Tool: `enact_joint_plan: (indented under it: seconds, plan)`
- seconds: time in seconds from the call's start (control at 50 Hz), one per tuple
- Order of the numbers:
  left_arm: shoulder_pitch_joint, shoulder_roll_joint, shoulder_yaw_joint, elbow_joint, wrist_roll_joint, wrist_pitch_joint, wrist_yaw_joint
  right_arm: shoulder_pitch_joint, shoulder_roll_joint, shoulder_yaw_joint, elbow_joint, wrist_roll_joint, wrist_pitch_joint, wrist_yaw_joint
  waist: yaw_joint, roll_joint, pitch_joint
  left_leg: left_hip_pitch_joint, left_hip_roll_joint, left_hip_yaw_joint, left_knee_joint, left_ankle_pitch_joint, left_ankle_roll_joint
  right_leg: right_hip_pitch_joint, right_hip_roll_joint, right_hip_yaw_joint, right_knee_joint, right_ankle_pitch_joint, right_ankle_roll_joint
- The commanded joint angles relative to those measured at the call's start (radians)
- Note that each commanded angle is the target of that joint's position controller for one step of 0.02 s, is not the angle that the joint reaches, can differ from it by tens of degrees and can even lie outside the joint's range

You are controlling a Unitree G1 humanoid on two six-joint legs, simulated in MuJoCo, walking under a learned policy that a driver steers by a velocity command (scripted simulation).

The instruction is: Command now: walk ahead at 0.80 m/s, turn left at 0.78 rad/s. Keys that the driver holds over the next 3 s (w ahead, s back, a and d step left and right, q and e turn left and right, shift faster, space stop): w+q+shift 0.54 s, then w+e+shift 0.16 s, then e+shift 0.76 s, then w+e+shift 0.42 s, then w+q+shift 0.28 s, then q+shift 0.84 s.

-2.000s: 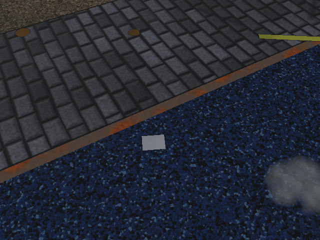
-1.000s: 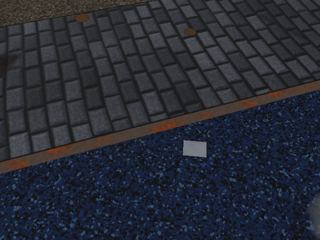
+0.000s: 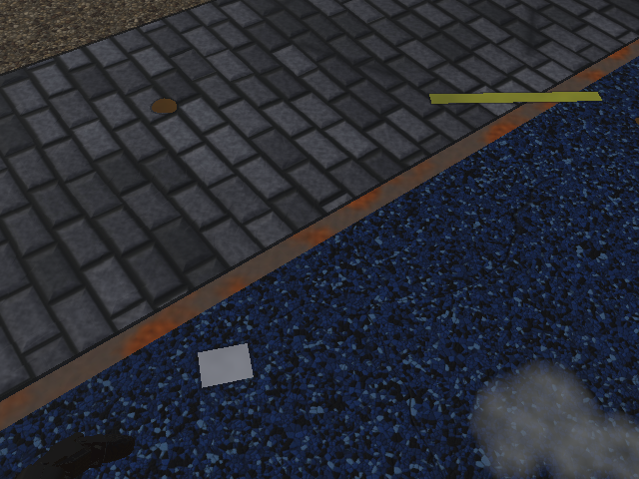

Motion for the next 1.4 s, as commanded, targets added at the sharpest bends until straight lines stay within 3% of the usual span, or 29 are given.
enact_joint_plan:
  seconds: [0.02,0.08,0.22,0.3,0.34,0.38,0.4,0.42,0.44,0.46,0.5,0.56,0.64,0.74,0.82,0.84,0.86,0.88,0.9,0.92,0.96,1.0,1.16,1.24,1.28,1.3,1.32,1.34,1.4]
  plan:
    - [0.332,0.294,0.080,0.012,0.039,-0.007,0.052,-0.246,0.010,0.016,-0.196,0.035,-0.052,-0.008,0.248,-0.260,-0.208,-0.684,-0.062,0.134,0.387,-0.200,0.026,0.730,-0.478,0.546,-0.234,-0.492,-0.111]
    - [0.234,0.125,0.038,0.018,0.041,-0.012,0.031,-0.296,-0.079,0.007,-0.179,-0.024,-0.026,0.015,0.171,-0.057,-0.023,-0.730,0.118,0.213,0.630,0.018,0.034,0.469,-0.406,0.382,-0.222,-0.376,-0.136]
    - [0.333,0.068,0.015,0.131,0.020,-0.055,0.007,-0.463,-0.051,0.037,-0.249,-0.027,0.000,0.077,0.128,-0.097,0.119,-0.795,0.168,0.274,0.695,0.189,0.034,0.367,-0.301,-0.046,-0.300,0.187,-0.094]
    - [0.332,0.090,0.016,0.178,0.020,-0.064,0.014,-0.594,-0.030,0.071,-0.296,-0.028,-0.001,0.099,0.116,-0.058,0.184,-0.556,0.132,0.439,0.377,0.261,0.081,0.251,-0.258,-0.260,-0.350,0.496,-0.060]
    - [0.369,0.147,0.026,0.198,0.017,-0.060,0.022,-0.554,-0.033,0.075,-0.280,-0.024,0.000,0.088,0.080,-0.083,0.111,-0.354,0.032,0.530,0.309,0.219,0.132,0.294,-0.266,-0.309,-0.207,1.125,-0.045]
    - [0.341,0.226,0.046,0.191,0.020,-0.032,0.033,-0.288,-0.096,0.047,-0.212,-0.020,-0.005,0.067,-0.077,-0.137,-0.060,-0.058,-0.036,0.501,0.294,0.122,0.184,0.300,-0.318,-0.298,0.161,1.408,-0.052]
    - [0.292,0.236,0.049,0.166,0.021,-0.023,0.030,-0.043,-0.159,0.014,-0.136,-0.022,-0.011,0.048,-0.185,-0.123,-0.178,0.257,-0.055,0.434,0.232,0.116,0.223,0.155,-0.320,-0.278,0.458,1.301,-0.056]
    - [0.300,0.175,0.038,0.164,0.034,-0.022,0.014,0.008,-0.224,-0.019,-0.088,-0.015,-0.008,0.019,-0.157,0.008,-0.189,0.481,0.019,0.278,0.159,0.065,0.241,-0.101,-0.197,-0.266,0.810,0.442,-0.035]
    - [0.353,0.060,0.005,0.064,0.023,-0.037,-0.003,-0.099,-0.343,-0.041,-0.131,-0.033,0.010,0.006,-0.004,0.259,-0.258,0.679,0.291,-0.268,0.016,-0.021,0.361,-0.486,-0.052,-0.199,1.202,-0.254,0.020]
    - [0.211,0.156,0.017,0.002,0.021,-0.059,-0.002,-0.039,-0.338,-0.050,-0.156,-0.021,0.021,-0.001,-0.098,0.099,-0.365,0.696,0.319,-0.484,-0.160,-0.153,0.408,-0.580,-0.049,0.006,1.232,-0.127,0.004]
    - [0.182,0.138,0.002,0.000,0.018,-0.072,0.003,-0.092,-0.256,-0.033,-0.114,-0.015,0.004,-0.018,0.006,-0.032,-0.069,0.367,0.288,-0.365,-0.273,-0.060,0.341,-0.560,-0.144,0.012,1.047,-0.040,-0.001]
    - [0.278,0.102,-0.012,0.038,0.058,-0.010,0.002,-0.184,-0.165,0.006,-0.118,-0.009,-0.043,-0.028,0.140,-0.055,0.031,0.000,0.178,-0.144,-0.291,0.150,0.325,-0.366,-0.208,0.009,0.873,-0.121,0.034]
    - [0.076,0.037,-0.037,-0.016,0.035,0.006,-0.022,-0.123,-0.114,0.027,-0.059,-0.002,-0.101,-0.006,0.093,-0.005,0.140,-0.133,0.078,0.087,-0.392,0.439,0.239,-0.335,-0.217,-0.099,0.519,0.145,0.017]
    - [-0.046,0.007,-0.047,-0.004,-0.006,-0.013,-0.045,-0.006,-0.126,0.035,0.017,0.010,-0.136,-0.009,0.014,0.000,0.115,0.128,0.119,0.237,-0.446,0.962,0.102,-0.231,-0.107,-0.196,0.162,0.507,-0.094]
    - [0.238,0.095,-0.011,0.125,0.001,-0.026,-0.041,-0.053,-0.182,0.021,0.020,-0.034,-0.113,-0.059,0.155,0.087,-0.074,0.326,0.172,0.322,-0.058,1.446,-0.002,0.042,0.075,-0.191,0.111,0.408,-0.126]
    - [0.309,0.188,0.041,0.108,-0.086,-0.044,-0.039,-0.127,-0.218,0.013,-0.018,-0.030,-0.084,-0.071,0.232,0.091,-0.159,0.316,0.175,0.299,0.180,1.485,-0.055,0.155,0.042,-0.141,0.113,0.532,-0.113]
    - [0.530,0.201,0.042,0.180,-0.080,-0.043,-0.025,-0.289,-0.220,0.013,-0.064,-0.042,-0.069,-0.077,0.371,-0.012,-0.187,0.200,0.059,0.361,0.635,1.098,-0.113,0.314,-0.031,-0.066,-0.036,0.686,-0.144]
    - [0.514,0.201,0.023,0.174,-0.023,-0.062,-0.030,-0.127,-0.017,0.059,-0.106,-0.069,-0.075,-0.063,0.183,-0.375,-0.277,-0.386,-0.119,0.244,1.112,-0.270,-0.196,0.816,-0.248,0.299,0.204,1.102,-0.320]
    - [0.421,0.210,0.042,0.123,0.028,-0.063,-0.027,-0.025,-0.067,0.073,-0.115,0.007,-0.103,-0.040,0.174,-0.176,-0.521,-0.492,-0.082,0.048,1.228,-0.210,-0.174,0.897,-0.404,0.646,0.060,0.855,-0.447]
    - [0.321,0.195,0.056,0.045,0.009,-0.049,-0.016,-0.138,-0.150,0.061,-0.149,0.032,-0.114,-0.036,0.186,-0.036,-0.420,-0.463,-0.020,0.043,1.135,-0.132,-0.137,0.736,-0.360,0.604,-0.011,0.638,-0.419]
    - [0.183,0.134,0.036,0.011,-0.042,-0.033,-0.009,-0.254,-0.142,0.063,-0.191,-0.005,-0.113,-0.030,0.083,0.186,-0.115,-0.437,0.037,0.135,0.936,-0.070,-0.071,0.297,-0.250,0.479,-0.143,0.508,-0.365]
    - [0.153,0.151,0.043,0.001,-0.032,-0.025,-0.006,-0.224,-0.122,0.065,-0.207,-0.021,-0.093,-0.027,0.026,0.116,0.001,-0.375,0.058,0.141,0.787,-0.058,-0.083,0.071,-0.176,0.399,-0.180,0.626,-0.354]
    - [0.197,0.191,0.076,0.035,-0.071,0.073,0.063,-0.427,-0.076,0.077,-0.270,0.004,-0.062,-0.061,0.092,-0.070,-0.160,-0.217,-0.048,0.166,0.140,0.311,-0.138,0.025,-0.003,0.324,-0.020,0.576,-0.139]
    - [0.158,0.144,0.075,-0.004,-0.048,0.094,0.075,-0.453,-0.110,0.052,-0.261,0.006,-0.083,-0.049,0.092,-0.151,-0.117,-0.193,-0.018,0.091,-0.037,0.329,-0.107,0.109,-0.024,0.464,0.058,0.348,-0.115]
    - [0.130,0.094,0.059,-0.030,-0.048,0.098,0.064,-0.357,-0.107,0.043,-0.221,-0.001,-0.097,-0.047,0.056,-0.080,-0.163,0.020,0.094,0.065,-0.200,0.494,-0.040,0.059,0.030,0.425,0.252,0.074,-0.080]
    - [0.220,0.023,0.038,-0.021,-0.034,0.100,0.056,-0.355,-0.126,0.040,-0.231,-0.014,-0.086,-0.057,0.113,0.104,-0.219,0.241,0.299,-0.111,-0.139,0.732,0.063,-0.115,0.126,0.285,0.472,-0.357,-0.038]
    - [0.342,0.075,0.043,-0.042,-0.045,0.093,0.040,-0.324,-0.135,0.036,-0.230,-0.036,-0.066,-0.059,0.166,0.271,-0.274,0.338,0.509,-0.382,-0.145,0.776,0.238,-0.276,0.138,0.195,0.623,-0.497,0.005]
    - [0.347,0.170,0.065,-0.013,-0.041,0.089,0.029,-0.350,-0.120,0.023,-0.240,-0.014,-0.054,-0.063,0.144,0.240,-0.242,0.289,0.522,-0.420,-0.162,0.600,0.281,-0.328,0.044,0.138,0.758,-0.413,0.054]
    - [0.232,0.207,0.084,-0.006,-0.051,0.122,0.041,-0.419,-0.078,0.034,-0.258,-0.011,-0.024,-0.073,0.111,0.073,-0.081,0.056,0.322,-0.075,-0.188,0.355,0.169,-0.333,-0.029,0.080,0.856,-0.203,0.097]
Next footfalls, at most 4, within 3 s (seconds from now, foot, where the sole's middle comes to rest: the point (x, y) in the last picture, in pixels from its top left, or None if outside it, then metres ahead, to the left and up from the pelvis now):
0.42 left None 0.42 0.18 -0.77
0.86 right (153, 309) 0.88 0.34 -0.77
1.30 left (78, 262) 1.02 0.54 -0.77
1.80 right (177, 288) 0.93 0.29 -0.77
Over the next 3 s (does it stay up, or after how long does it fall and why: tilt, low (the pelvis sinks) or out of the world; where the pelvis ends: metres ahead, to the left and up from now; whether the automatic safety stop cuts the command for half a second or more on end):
stays up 1.50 0.06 0.00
